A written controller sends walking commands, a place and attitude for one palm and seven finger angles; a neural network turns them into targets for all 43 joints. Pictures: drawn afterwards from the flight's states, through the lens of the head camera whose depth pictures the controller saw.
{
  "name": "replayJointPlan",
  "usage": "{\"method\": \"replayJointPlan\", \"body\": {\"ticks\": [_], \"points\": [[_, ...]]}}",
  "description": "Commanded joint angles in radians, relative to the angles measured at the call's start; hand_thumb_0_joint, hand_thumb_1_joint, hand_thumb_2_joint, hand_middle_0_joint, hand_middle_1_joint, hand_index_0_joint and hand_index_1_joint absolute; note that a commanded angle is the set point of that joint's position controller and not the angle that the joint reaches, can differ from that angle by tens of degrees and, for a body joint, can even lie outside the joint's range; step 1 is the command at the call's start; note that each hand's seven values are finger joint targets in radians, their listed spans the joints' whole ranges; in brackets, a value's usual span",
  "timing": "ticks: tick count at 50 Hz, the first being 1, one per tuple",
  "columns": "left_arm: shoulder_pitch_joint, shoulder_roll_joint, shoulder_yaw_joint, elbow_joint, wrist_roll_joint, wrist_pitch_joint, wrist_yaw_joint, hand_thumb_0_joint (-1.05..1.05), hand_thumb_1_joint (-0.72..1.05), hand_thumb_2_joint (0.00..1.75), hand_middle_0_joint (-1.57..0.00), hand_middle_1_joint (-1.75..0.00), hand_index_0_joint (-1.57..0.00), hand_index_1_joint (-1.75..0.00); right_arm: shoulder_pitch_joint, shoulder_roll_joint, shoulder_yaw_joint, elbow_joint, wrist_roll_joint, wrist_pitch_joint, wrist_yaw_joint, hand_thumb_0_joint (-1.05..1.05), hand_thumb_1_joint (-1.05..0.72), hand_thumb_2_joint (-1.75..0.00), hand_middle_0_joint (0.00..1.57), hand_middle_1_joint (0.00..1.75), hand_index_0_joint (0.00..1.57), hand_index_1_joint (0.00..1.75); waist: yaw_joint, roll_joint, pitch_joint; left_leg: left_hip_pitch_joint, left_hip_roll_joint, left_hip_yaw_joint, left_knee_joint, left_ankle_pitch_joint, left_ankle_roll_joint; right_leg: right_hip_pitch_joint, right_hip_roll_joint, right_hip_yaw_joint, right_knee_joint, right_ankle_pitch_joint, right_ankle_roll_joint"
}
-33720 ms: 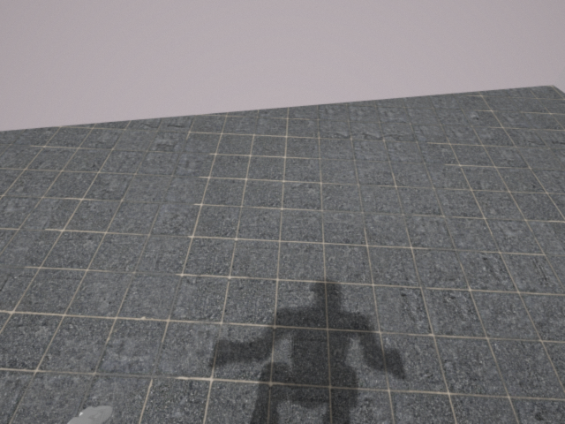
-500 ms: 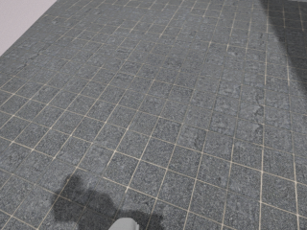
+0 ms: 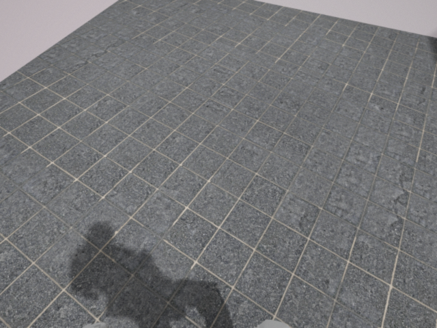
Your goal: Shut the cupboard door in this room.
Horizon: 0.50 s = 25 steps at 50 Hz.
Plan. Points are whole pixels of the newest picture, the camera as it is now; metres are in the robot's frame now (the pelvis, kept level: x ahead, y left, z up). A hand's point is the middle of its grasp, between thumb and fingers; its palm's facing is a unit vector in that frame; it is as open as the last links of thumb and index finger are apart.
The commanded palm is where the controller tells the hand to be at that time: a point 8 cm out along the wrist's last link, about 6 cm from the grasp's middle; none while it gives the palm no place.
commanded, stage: turn or walk to find it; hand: left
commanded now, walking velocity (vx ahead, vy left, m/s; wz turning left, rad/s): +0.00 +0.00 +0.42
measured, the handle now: out of the picture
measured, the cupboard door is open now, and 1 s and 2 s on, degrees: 84 84 84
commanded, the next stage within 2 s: none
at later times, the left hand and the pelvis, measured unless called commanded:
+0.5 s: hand out of the picture +0.01 +0.15 -0.16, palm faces +0.24 -0.93 -0.26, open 7.3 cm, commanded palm none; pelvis -0.01 -0.05 +0.00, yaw +14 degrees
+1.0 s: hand out of the picture -0.04 +0.20 -0.17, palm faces +0.43 -0.87 -0.25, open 7.4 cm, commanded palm none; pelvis -0.03 -0.02 +0.00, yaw +25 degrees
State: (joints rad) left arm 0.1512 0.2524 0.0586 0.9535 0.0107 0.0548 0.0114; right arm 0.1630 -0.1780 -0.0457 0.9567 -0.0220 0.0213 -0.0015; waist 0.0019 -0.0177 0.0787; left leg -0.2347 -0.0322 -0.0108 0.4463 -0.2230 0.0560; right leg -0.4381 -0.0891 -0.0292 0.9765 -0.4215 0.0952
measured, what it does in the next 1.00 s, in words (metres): steps on the spot, turning left: right foot, then left foot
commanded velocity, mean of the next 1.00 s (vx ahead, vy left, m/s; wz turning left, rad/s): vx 0.00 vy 0.00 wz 0.42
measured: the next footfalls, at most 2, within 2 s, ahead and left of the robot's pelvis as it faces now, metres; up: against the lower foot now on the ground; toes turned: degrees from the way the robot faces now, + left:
right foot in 0.18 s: +0.03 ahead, -0.14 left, +0.00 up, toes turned +1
left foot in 0.66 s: -0.03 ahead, +0.10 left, +0.00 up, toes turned +22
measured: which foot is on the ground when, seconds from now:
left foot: down 0.00-0.20, up 0.22-0.64, down 0.66-1.00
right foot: up 0.00-0.16, down 0.18-0.66, up 0.68-1.00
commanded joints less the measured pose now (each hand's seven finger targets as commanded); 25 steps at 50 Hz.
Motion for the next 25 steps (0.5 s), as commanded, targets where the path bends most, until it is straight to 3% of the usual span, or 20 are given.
{"method": "replayJointPlan", "body": {"ticks": [1,4,6,7,8,9,10,11,12,13,14,16,20,25], "points": [[-0.040,0.048,0.012,-0.095,0.000,-0.027,0.002,0.00,0.90,0.90,-0.20,-0.30,-0.20,-0.30,0.075,-0.211,-0.059,-0.043,-0.002,-0.012,-0.013,0.00,-0.90,-0.90,0.20,0.30,0.20,0.30,-0.041,0.165,-0.114,0.142,0.259,-0.285,-0.096,0.400,0.122,-0.033,0.019,-0.002,-0.107,-0.032,-0.005],[-0.030,0.045,0.010,-0.096,-0.004,-0.033,0.006,0.00,0.90,0.90,-0.20,-0.30,-0.20,-0.30,0.069,-0.209,-0.062,-0.044,-0.004,-0.008,-0.012,0.00,-0.90,-0.90,0.20,0.30,0.20,0.30,-0.034,0.176,-0.120,0.089,0.243,-0.320,-0.067,0.447,0.116,0.063,0.048,-0.012,-0.233,-0.023,-0.019],[0.031,0.047,0.011,-0.084,-0.008,-0.038,0.009,0.00,0.90,0.90,-0.20,-0.30,-0.20,-0.30,0.044,-0.208,-0.063,-0.051,-0.002,-0.006,-0.011,0.00,-0.90,-0.90,0.20,0.30,0.20,0.30,-0.004,0.178,-0.144,0.045,0.222,-0.325,-0.038,0.416,0.100,0.160,0.062,-0.020,-0.361,0.055,-0.029],[0.063,0.053,0.014,-0.076,-0.008,-0.044,0.011,0.00,0.90,0.90,-0.20,-0.30,-0.20,-0.30,0.035,-0.200,-0.063,-0.054,0.002,-0.005,-0.010,0.00,-0.90,-0.90,0.20,0.30,0.20,0.30,0.014,0.154,-0.155,0.003,0.195,-0.311,-0.001,0.374,0.072,0.245,0.058,-0.026,-0.480,0.145,-0.032],[0.097,0.078,0.017,-0.069,-0.005,-0.054,0.015,0.00,0.90,0.90,-0.20,-0.30,-0.20,-0.30,0.037,-0.175,-0.059,-0.054,0.009,-0.007,-0.006,0.00,-0.90,-0.90,0.20,0.30,0.20,0.30,0.031,0.093,-0.169,-0.077,0.153,-0.283,0.059,0.261,0.027,0.362,0.012,0.010,-0.613,0.237,-0.043],[0.115,0.152,0.030,-0.067,0.009,-0.065,0.023,0.00,0.90,0.90,-0.20,-0.30,-0.20,-0.30,0.058,-0.119,-0.052,-0.065,0.018,-0.009,0.001,0.00,-0.90,-0.90,0.20,0.30,0.20,0.30,0.032,-0.110,-0.185,-0.251,0.047,-0.166,0.214,0.014,-0.041,0.500,-0.192,0.199,-0.672,0.304,-0.105],[0.114,0.199,0.038,-0.080,0.014,-0.065,0.023,0.00,0.90,0.90,-0.20,-0.30,-0.20,-0.30,0.041,-0.101,-0.050,-0.092,0.013,-0.007,0.002,0.00,-0.90,-0.90,0.20,0.30,0.20,0.30,0.041,-0.246,-0.134,-0.337,-0.044,-0.048,0.415,-0.350,-0.084,0.438,-0.390,0.331,-0.683,0.437,-0.224],[0.105,0.173,0.042,-0.087,0.002,-0.070,0.026,0.00,0.90,0.90,-0.20,-0.30,-0.20,-0.30,0.038,-0.146,-0.060,-0.073,0.000,0.015,-0.003,0.00,-0.90,-0.90,0.20,0.30,0.20,0.30,0.042,-0.254,-0.118,-0.307,0.001,-0.106,0.577,-0.368,-0.081,0.311,-0.386,0.331,-0.702,0.423,-0.256],[0.052,0.148,0.036,-0.098,0.003,-0.065,0.026,0.00,0.90,0.90,-0.20,-0.30,-0.20,-0.30,0.034,-0.142,-0.066,-0.056,0.002,0.025,0.001,0.00,-0.90,-0.90,0.20,0.30,0.20,0.30,0.013,-0.170,-0.063,-0.308,0.008,-0.101,0.695,-0.310,-0.083,0.249,-0.334,0.281,-0.706,0.367,-0.257],[0.011,0.118,0.029,-0.106,0.003,-0.065,0.024,0.00,0.90,0.90,-0.20,-0.30,-0.20,-0.30,0.049,-0.135,-0.065,-0.037,0.001,0.029,0.008,0.00,-0.90,-0.90,0.20,0.30,0.20,0.30,-0.011,-0.108,-0.033,-0.317,0.028,-0.091,0.755,-0.244,-0.089,0.228,-0.283,0.193,-0.691,0.357,-0.238],[-0.018,0.093,0.023,-0.113,0.002,-0.065,0.025,0.00,0.90,0.90,-0.20,-0.30,-0.20,-0.30,0.077,-0.125,-0.063,-0.023,0.000,0.031,0.013,0.00,-0.90,-0.90,0.20,0.30,0.20,0.30,-0.032,-0.098,-0.031,-0.319,0.040,-0.077,0.771,-0.195,-0.098,0.233,-0.245,0.116,-0.671,0.399,-0.213],[0.018,0.079,0.020,-0.108,0.005,-0.075,0.022,0.00,0.90,0.90,-0.20,-0.30,-0.20,-0.30,0.086,-0.117,-0.057,-0.013,0.000,0.032,0.016,0.00,-0.90,-0.90,0.20,0.30,0.20,0.30,-0.020,-0.147,-0.048,-0.316,0.044,-0.054,0.776,-0.149,-0.116,0.270,-0.213,0.058,-0.656,0.487,-0.195],[0.113,0.101,0.029,-0.076,0.009,-0.077,0.022,0.00,0.90,0.90,-0.20,-0.30,-0.20,-0.30,0.017,-0.111,-0.045,-0.025,0.003,0.030,0.014,0.00,-0.90,-0.90,0.20,0.30,0.20,0.30,0.019,-0.138,-0.065,-0.320,0.059,-0.020,0.666,-0.189,-0.137,0.365,-0.237,0.032,-0.624,0.627,-0.214],[0.176,0.140,0.038,-0.040,0.018,-0.068,0.020,0.00,0.90,0.90,-0.20,-0.30,-0.20,-0.30,-0.063,-0.094,-0.026,-0.044,0.012,0.022,0.013,0.00,-0.90,-0.90,0.20,0.30,0.20,0.30,0.051,-0.173,-0.088,-0.246,0.057,0.040,0.437,-0.248,-0.128,0.417,-0.255,-0.007,-0.576,0.750,-0.231]]}}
